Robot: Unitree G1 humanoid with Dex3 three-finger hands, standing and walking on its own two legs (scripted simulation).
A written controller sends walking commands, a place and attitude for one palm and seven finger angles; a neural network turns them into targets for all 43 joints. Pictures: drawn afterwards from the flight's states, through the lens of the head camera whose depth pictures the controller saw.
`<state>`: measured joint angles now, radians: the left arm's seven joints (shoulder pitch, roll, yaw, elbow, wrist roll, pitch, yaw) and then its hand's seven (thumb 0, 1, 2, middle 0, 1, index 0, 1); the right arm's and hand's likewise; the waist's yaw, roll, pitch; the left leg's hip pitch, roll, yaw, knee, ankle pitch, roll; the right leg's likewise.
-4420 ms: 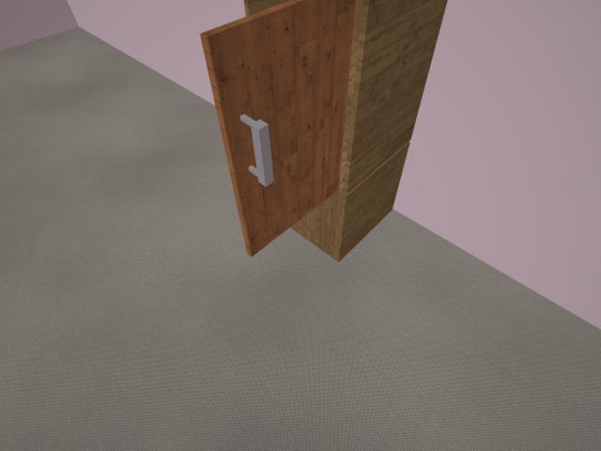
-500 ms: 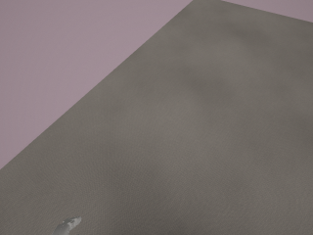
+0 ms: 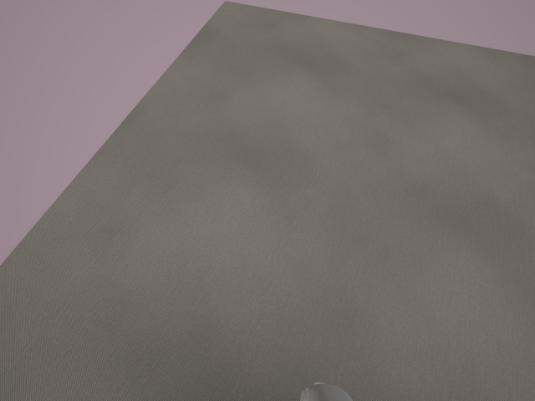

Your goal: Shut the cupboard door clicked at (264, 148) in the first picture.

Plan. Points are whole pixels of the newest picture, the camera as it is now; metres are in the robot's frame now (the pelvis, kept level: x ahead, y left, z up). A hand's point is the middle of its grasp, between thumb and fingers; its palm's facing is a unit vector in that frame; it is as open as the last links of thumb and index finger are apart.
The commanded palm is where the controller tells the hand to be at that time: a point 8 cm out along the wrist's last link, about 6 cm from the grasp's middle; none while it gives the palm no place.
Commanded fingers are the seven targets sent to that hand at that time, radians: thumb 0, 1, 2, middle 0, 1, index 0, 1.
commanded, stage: walk around to get in front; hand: left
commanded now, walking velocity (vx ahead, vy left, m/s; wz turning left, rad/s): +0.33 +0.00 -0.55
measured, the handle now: out of the picture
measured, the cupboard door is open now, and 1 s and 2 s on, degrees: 88 88 88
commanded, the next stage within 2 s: walk to a spot facing it in 0.50 s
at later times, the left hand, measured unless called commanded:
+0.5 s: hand (225, 306) +0.30 +0.10 -0.17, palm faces -0.17 -0.97 -0.17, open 7.2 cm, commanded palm none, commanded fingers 0.00 0.90 0.90 -0.20 -0.30 -0.20 -0.30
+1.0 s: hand (263, 224) +0.50 +0.04 -0.17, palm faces -0.01 -0.98 -0.19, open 7.2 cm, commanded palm none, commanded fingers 0.00 0.90 0.90 -0.20 -0.30 -0.20 -0.30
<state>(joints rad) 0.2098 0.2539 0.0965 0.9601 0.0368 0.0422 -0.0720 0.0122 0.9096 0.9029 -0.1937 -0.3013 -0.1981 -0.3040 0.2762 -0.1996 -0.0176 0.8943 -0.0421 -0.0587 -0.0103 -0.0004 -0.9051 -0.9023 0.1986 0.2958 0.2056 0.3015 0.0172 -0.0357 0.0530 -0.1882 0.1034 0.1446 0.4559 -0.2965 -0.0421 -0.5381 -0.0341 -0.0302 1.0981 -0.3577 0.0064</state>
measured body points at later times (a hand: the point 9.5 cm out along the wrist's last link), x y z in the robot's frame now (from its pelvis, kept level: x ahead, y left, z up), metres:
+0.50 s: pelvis +0.21 -0.07 +0.00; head +0.25 -0.07 +0.45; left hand +0.31 +0.15 -0.16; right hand +0.24 -0.32 -0.14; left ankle +0.32 +0.05 -0.72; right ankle +0.14 -0.15 -0.74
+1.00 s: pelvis +0.39 -0.14 +0.00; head +0.43 -0.13 +0.44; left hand +0.50 +0.09 -0.15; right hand +0.38 -0.38 -0.16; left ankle +0.38 -0.01 -0.69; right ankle +0.35 -0.25 -0.74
